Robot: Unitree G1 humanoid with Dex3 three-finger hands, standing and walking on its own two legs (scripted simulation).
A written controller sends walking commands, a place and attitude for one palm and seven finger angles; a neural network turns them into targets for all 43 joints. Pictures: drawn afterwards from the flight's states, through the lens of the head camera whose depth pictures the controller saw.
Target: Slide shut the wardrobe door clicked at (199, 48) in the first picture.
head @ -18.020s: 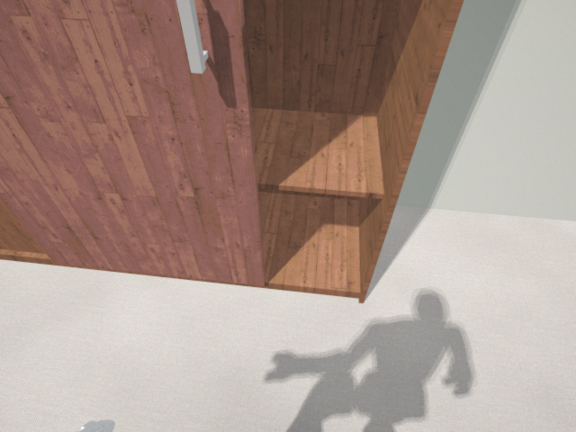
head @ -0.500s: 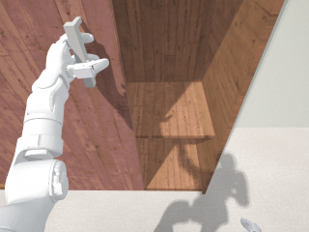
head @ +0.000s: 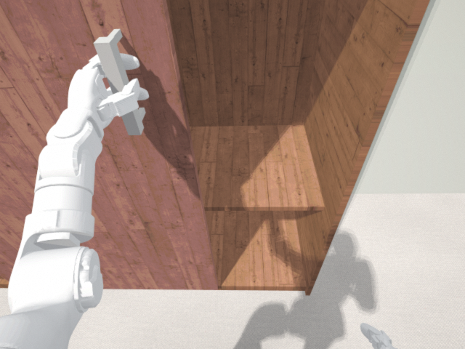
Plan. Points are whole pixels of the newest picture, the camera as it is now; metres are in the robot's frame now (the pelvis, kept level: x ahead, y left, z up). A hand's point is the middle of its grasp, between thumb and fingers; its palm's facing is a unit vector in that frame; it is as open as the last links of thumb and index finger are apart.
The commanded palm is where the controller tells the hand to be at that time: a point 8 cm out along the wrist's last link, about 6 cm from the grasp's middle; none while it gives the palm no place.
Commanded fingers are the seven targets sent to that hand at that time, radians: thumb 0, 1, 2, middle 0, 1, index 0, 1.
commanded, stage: grip the handle and tug to test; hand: left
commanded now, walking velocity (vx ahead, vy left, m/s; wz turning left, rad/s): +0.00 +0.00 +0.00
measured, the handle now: (126, 84) +0.48 +0.19 +0.25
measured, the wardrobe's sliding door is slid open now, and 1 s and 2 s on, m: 0.37 0.37 0.35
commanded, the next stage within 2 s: tug the door sideways, standing still in 0.48 s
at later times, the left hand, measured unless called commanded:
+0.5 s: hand (132, 99) +0.43 +0.16 +0.25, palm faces +0.05 -1.00 -0.04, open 6.0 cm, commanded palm +0.38 +0.21 +0.25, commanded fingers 0.00 0.90 0.90 -0.45 -1.40 -0.45 -1.40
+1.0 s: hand (133, 98) +0.43 +0.16 +0.25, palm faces +0.11 -0.99 -0.05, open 5.9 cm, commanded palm +0.41 +0.17 +0.25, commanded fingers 0.00 0.90 0.90 -0.45 -1.40 -0.45 -1.40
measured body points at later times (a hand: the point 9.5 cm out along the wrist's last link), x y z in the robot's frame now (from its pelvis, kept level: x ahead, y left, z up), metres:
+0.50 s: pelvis +0.02 +0.00 +0.00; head +0.01 -0.03 +0.45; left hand +0.42 +0.22 +0.25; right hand +0.16 -0.25 -0.10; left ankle +0.01 +0.13 -0.74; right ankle -0.07 -0.12 -0.74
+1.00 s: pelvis +0.04 +0.00 +0.00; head +0.03 -0.02 +0.45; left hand +0.42 +0.21 +0.25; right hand +0.24 -0.20 -0.10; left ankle +0.01 +0.13 -0.74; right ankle -0.07 -0.12 -0.73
